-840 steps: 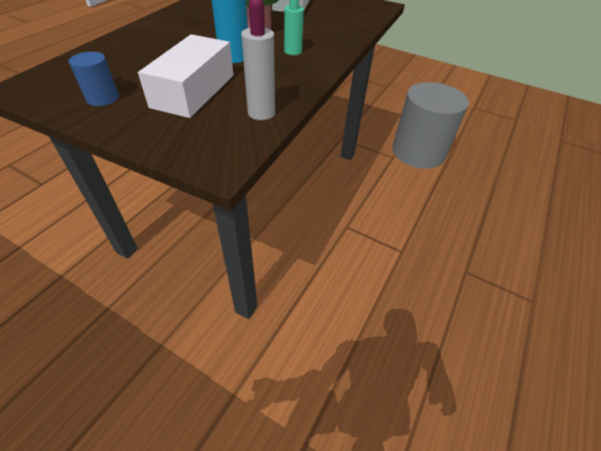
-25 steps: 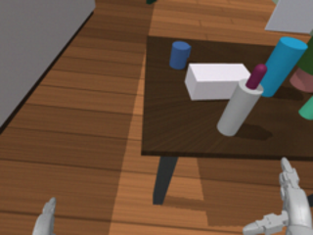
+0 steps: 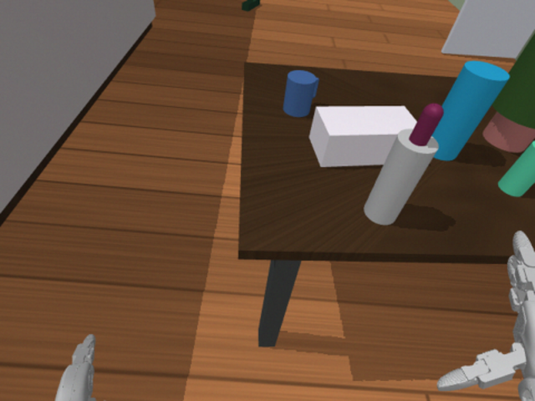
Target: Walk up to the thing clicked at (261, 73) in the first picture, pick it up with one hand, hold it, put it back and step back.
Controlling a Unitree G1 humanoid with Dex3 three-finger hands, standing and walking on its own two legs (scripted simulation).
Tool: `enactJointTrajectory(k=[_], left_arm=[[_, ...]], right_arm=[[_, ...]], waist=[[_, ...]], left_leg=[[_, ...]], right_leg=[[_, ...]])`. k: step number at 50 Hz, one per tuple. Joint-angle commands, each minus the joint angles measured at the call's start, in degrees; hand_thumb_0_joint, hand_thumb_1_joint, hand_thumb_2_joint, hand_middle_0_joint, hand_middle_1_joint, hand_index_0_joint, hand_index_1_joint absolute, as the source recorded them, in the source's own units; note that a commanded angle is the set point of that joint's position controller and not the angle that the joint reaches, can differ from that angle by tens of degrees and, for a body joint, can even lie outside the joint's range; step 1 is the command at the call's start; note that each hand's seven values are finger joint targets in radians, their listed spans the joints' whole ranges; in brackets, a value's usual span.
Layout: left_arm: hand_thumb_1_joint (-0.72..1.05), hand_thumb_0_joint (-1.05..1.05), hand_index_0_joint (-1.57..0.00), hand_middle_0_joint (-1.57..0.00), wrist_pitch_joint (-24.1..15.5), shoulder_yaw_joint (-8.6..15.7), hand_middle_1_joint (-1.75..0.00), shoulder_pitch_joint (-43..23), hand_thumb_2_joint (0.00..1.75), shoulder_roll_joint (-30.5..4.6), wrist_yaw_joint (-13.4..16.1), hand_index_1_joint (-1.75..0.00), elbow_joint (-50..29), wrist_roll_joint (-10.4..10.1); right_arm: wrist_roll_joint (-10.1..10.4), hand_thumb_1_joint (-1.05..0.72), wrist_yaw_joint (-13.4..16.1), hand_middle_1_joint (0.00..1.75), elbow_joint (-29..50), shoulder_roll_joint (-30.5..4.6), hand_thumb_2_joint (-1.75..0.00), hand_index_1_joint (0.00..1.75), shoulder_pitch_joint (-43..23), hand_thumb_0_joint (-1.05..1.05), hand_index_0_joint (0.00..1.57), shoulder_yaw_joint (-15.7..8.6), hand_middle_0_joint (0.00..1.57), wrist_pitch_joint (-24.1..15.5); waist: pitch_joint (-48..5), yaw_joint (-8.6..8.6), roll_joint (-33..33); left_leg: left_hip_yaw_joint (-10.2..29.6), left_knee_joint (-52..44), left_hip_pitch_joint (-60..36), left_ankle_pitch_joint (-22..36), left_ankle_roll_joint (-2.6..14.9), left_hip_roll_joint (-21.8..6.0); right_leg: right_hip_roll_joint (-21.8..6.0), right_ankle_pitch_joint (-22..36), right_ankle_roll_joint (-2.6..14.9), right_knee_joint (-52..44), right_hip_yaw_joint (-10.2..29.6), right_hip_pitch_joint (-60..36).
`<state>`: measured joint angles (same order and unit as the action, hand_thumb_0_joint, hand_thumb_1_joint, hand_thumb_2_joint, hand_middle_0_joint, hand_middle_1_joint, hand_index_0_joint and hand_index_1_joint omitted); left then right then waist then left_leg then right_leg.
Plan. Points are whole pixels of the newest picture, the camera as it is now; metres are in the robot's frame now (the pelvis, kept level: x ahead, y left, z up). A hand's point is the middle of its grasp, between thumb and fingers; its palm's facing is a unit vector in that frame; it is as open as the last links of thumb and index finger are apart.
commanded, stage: rise first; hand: right
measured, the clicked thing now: (403, 167) +0.48 -0.27 +0.10
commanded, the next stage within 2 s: go down in 0.50 s
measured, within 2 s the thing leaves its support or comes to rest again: neither
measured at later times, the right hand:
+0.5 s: hand (492, 305) +0.19 -0.26 +0.14, palm faces +0.36 +0.82 -0.45, open 17.3 cm
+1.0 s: hand (521, 274) +0.23 -0.31 +0.15, palm faces +0.42 +0.84 -0.34, open 17.2 cm
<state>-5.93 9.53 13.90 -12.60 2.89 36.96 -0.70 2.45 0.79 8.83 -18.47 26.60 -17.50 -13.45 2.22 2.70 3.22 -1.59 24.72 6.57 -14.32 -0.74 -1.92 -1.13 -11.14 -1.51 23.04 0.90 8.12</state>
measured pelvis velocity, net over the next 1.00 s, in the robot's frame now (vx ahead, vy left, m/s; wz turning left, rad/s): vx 0.01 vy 0.00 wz -0.01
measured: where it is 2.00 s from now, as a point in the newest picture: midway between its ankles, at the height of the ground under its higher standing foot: outside the picture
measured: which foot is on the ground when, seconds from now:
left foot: down 0.00-1.00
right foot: down 0.00-1.00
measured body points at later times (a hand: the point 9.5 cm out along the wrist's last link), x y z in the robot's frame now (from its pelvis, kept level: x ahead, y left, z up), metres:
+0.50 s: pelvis +0.00 +0.00 +0.00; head +0.00 +0.02 +0.45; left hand +0.16 +0.26 -0.10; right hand +0.17 -0.30 +0.16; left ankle -0.01 +0.12 -0.74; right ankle +0.02 -0.14 -0.74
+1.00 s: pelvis +0.01 +0.00 +0.00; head -0.01 +0.02 +0.45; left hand +0.18 +0.27 -0.09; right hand +0.20 -0.35 +0.17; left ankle -0.01 +0.13 -0.74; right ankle +0.02 -0.14 -0.74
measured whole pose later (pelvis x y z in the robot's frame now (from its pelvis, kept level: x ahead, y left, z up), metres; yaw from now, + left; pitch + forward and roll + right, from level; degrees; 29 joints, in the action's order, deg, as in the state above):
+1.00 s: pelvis +0.01 +0.00 +0.00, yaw -1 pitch -3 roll +0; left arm -5.8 8.1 11.6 -13.3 5.1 38.6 -1.0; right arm 8.8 -8.3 -2.2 -22.3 12.5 -29.9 -16.4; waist 0.0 1.7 2.2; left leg -2.3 25.8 7.7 -15.4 -0.7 -1.6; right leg -1.4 -12.7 -1.7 25.4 1.6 10.1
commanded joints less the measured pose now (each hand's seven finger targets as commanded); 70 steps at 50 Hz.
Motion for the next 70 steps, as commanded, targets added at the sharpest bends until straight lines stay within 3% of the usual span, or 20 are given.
enactJointTrajectory(k=[1, 3, 5, 6, 13, 18, 26, 28, 29, 30, 32, 33, 34, 36, 40, 42, 49, 56, 60, 70], left_arm=[[-0.57, 0.0, -0.05, -0.06, -3.33, 0.82, -0.04, -5.71, 0.05, -5.84, -0.12, -0.05, -8.24, -0.37], [-0.57, 0.0, -0.05, -0.06, -3.77, 3.01, -0.04, -6.18, 0.04, -8.72, 0.25, -0.05, -10.1, -0.32], [-0.56, 0.0, -0.05, -0.06, -3.81, 0.39, -0.05, -5.63, 0.04, -5.33, -0.19, -0.05, -8.3, -0.39], [-0.56, 0.0, -0.05, -0.06, -3.91, 1.32, -0.04, -5.68, 0.04, -6.7, 0.05, -0.05, -7.99, -0.39], [-0.57, 0.0, -0.05, -0.06, -3.96, 4.97, -0.04, -4.84, 0.05, -9.88, 0.26, -0.05, -7.43, -0.28], [-0.57, 0.0, -0.05, -0.06, -3.83, 1.56, -0.05, -5.37, 0.06, -5.31, -0.66, -0.05, -4.73, -0.48], [-0.56, 0.0, -0.05, -0.06, -3.51, 5.2, -0.05, -4.1, 0.07, -10.41, 0.35, -0.06, -9.14, -0.19], [-0.49, 0.0, -0.07, -0.06, -3.06, 3.97, -0.06, -3.39, 0.0, -7.88, -0.01, -0.04, -6.45, -0.58], [-0.56, 0.0, -0.05, -0.06, -3.56, 2.32, -0.05, -5.89, 0.06, -5.93, -0.62, -0.05, -6.63, 1.02], [-0.55, 0.0, -0.06, -0.06, -3.05, 5.14, -0.05, -3.42, 0.05, -8.5, -0.04, -0.05, -6.59, -0.82], [-0.56, 0.0, -0.06, -0.06, -3.47, 0.85, -0.05, -5.85, 0.06, -4.77, -1.02, -0.05, -9.85, 0.93], [-0.49, 0.0, -0.07, -0.06, -3.04, 4.48, -0.05, -4.76, 0.0, -8.78, -0.24, -0.04, -8.96, -0.87], [-0.53, 0.0, -0.06, -0.06, -3.43, -0.24, -0.05, -5.86, 0.04, -3.54, -1.06, -0.05, -9.63, 0.93], [-0.54, 0.0, -0.06, -0.06, -3.78, 4.02, -0.05, -7.45, 0.04, -9.31, 0.05, -0.05, -13.25, 1.05], [-0.54, 0.0, -0.06, -0.06, -2.66, 3.64, -0.05, -4.66, 0.04, -7.92, 0.86, -0.05, -9.9, 1.08], [-0.54, 0.0, -0.06, -0.06, -2.52, 5.04, -0.05, -5.9, 0.04, -9.83, 1.43, -0.04, -8.62, 0.87], [-0.53, 0.0, -0.06, -0.06, -2.83, -3.42, -0.05, -9.76, 0.03, -3.79, 2.96, -0.04, -6.61, -0.98], [-0.53, 0.0, -0.06, -0.05, -5.28, -3.13, -0.05, -5.71, 0.03, -9.1, 6.21, -0.04, -6.71, -1.08], [-0.54, 0.0, -0.06, -0.05, -6.17, -7.49, -0.05, -6.05, 0.04, -7.07, 6.71, -0.05, -3.89, -1.03], [-0.54, 0.0, -0.06, -0.06, -7.86, -6.7, -0.06, -6.03, 0.05, -11.61, 8.55, -0.05, -9.12, -0.09]], right_arm=[[0.67, 0.52, 1.11, 0.05, 13.49, -9.55, -0.04, 0.05, -5.2, 0.0, 0.05, -5.71, 0.05, -4.65], [0.69, 0.52, 1.19, 0.05, 13.83, -10.36, -0.04, 0.05, -5.3, 0.0, 0.05, -6.16, 0.05, -4.9], [0.65, 0.51, 0.94, 0.05, 14.51, -8.64, -0.04, 0.05, -6.11, 0.0, 0.05, -5.01, 0.05, -5.41], [0.71, 0.52, 1.25, 0.05, 13.23, -11.7, -0.04, 0.05, -5.83, 0.0, 0.05, -8.15, 0.05, -5.52], [1.01, 0.52, 1.35, 0.06, 12.94, -13.31, -0.05, 0.06, -4.28, 0.0, 0.05, -10.94, 0.05, -6.22], [1.09, 0.52, 0.69, 0.06, 16.28, -9.11, -0.05, 0.06, -3.52, 0.0, 0.05, -6.74, 0.05, -6.76], [1.03, 0.51, 1.36, 0.06, 13.13, -14.09, -0.06, 0.06, -3.55, 0.0, 0.05, -12.74, 0.05, -6.72], [1.34, 0.42, 1.02, 0.06, 11.08, -12.67, -0.09, 0.06, -3.4, 0.0, 0.05, -12.06, 0.04, -6.62], [1.23, 0.48, -0.21, 0.06, 15.15, -4.83, -0.06, 0.06, -4.12, 0.0, 0.05, -7.56, 0.05, -9.44], [1.38, 0.48, 0.86, 0.06, 9.87, -14.6, -0.06, 0.06, -3.36, 0.0, 0.05, -14.01, 0.05, -7.05], [0.88, 0.46, -0.39, 0.06, 17.34, -5.79, -0.07, 0.06, -6.56, 0.0, 0.05, -7.62, 0.05, -10.05], [1.22, 0.38, 0.69, 0.06, 11.48, -15.03, -0.09, 0.06, -4.71, 0.0, 0.05, -13.6, 0.04, -8.1], [0.87, 0.46, -0.16, 0.06, 16.93, -6.22, -0.08, 0.06, -6.08, 0.0, 0.04, -8.62, 0.03, -10.44], [0.93, 0.44, 0.15, 0.06, 15.13, -13.16, -0.08, 0.06, -8.44, 0.0, 0.05, -15.44, 0.03, -11.54], [1.5, 0.45, -0.67, 0.06, 9.95, -14.28, -0.09, 0.06, -12.05, 0.0, 0.04, -16.21, 0.03, -10.67], [3.09, 0.46, -2.42, 0.06, 7.22, -15.29, -0.08, 0.06, -14.37, 0.0, 0.04, -17.26, 0.03, -9.36], [9.83, 0.46, -11.65, 0.06, -2.44, -21.0, -0.08, 0.06, -30.24, 0.0, 0.04, -18.8, 0.03, -4.76], [15.55, 0.5, -21.58, 0.06, -21.26, -30.79, -0.07, 0.06, -41.5, 0.0, 0.04, -24.84, 0.03, 0.73], [15.4, 0.5, -25.37, 0.05, -27.76, -33.5, -0.06, 0.05, -46.53, 0.0, 0.04, -23.52, 0.03, 2.89], [15.89, 0.52, -27.76, 0.06, -31.4, -38.26, -0.08, 0.06, -50.56, 0.0, 0.04, -25.77, 0.03, 5.59]], waist=[[-2.24, 0.3, -1.43], [-2.52, -0.21, -2.47], [-2.27, 0.18, -1.42], [-1.56, 0.68, -1.6], [-2.64, 0.84, -1.94], [-3.84, 0.77, -0.05], [-3.99, 0.84, -3.19], [-1.33, 0.85, -2.74], [-4.09, -0.64, -6.27], [-2.2, 1.34, -0.27], [-7.34, -1.07, -5.46], [-3.61, 1.3, -0.73], [-5.22, -0.94, -4.19], [-9.6, 0.39, -2.55], [-7.23, -0.76, -0.84], [-4.0, -1.16, 0.8], [-6.03, -2.12, -1.02], [-12.56, -2.43, -0.17], [-12.0, -1.19, 3.21], [-17.35, 0.18, 1.59]], left_leg=[[-2.18, -5.61, 2.78, 3.89, 0.75, 1.35], [-2.43, -5.74, 2.86, 2.86, 0.85, 1.58], [-2.39, -5.69, 3.23, 2.38, 0.88, 1.53], [-2.32, -5.93, 3.13, 1.8, 0.86, 1.42], [-2.33, -5.63, 2.14, 3.38, 0.71, 1.38], [-2.57, -4.9, 1.4, 5.9, 0.99, 1.71], [-2.52, -4.96, 0.79, 6.91, 0.6, 1.51], [-2.51, -5.34, 1.93, 6.07, 0.59, 1.45], [-2.43, -3.72, 3.46, 6.97, -0.08, 2.5], [-2.32, -5.05, 1.61, 6.48, 0.62, 1.07], [-2.07, -3.15, 2.43, 9.65, -0.1, 2.38], [-2.19, -4.49, 1.34, 8.33, 0.62, 1.1], [-1.98, -3.11, 2.93, 9.54, -0.11, 2.2], [-1.36, -2.88, 0.95, 11.25, -0.25, 1.66], [-0.88, -3.02, 1.41, 12.91, -0.34, 1.33], [-1.17, -3.61, 3.59, 9.77, -0.16, 1.62], [0.42, -5.32, 4.28, 6.53, -0.77, 0.77], [-0.02, -2.77, 4.28, 10.49, -0.45, 0.67], [-1.15, -1.64, 5.53, 9.96, 0.49, 1.32], [-2.24, -0.12, 3.37, 10.71, 1.47, 3.02]], right_leg=[[1.57, 3.4, 2.24, -3.6, -2.98, -0.68], [1.19, 2.44, 2.25, -4.1, -2.78, -1.25], [1.46, 2.24, 2.16, -4.07, -2.85, -0.99], [1.51, 1.54, 2.27, -4.03, -2.88, -0.43], [1.78, 3.05, 2.27, -3.74, -2.92, -0.39], [1.39, 5.51, 2.03, -3.51, -2.82, -0.62], [1.54, 6.54, 2.23, -3.32, -2.59, -1.56], [1.82, 5.67, 2.32, -3.39, -2.86, -0.23], [1.43, 5.69, 2.23, -1.99, -1.76, -0.94], [2.0, 5.81, 2.13, -3.24, -3.17, -0.21], [1.49, 8.15, 2.06, -1.55, -1.82, -2.34], [1.92, 7.73, 2.07, -2.86, -3.12, -0.94], [1.63, 8.13, 2.01, -1.46, -2.05, -1.6], [2.01, 9.74, 1.91, -0.92, -2.14, -2.96], [2.41, 10.45, 1.86, -0.41, -2.34, -2.34], [2.13, 7.12, 1.83, -1.28, -2.18, -0.99], [2.19, 3.38, 2.43, -0.57, -1.45, 1.04], [1.93, 6.49, 2.57, 0.65, -0.53, -0.09], [1.75, 6.48, 2.36, 0.32, -0.47, 2.07], [0.27, 12.43, 1.63, 2.43, 0.46, 1.17]])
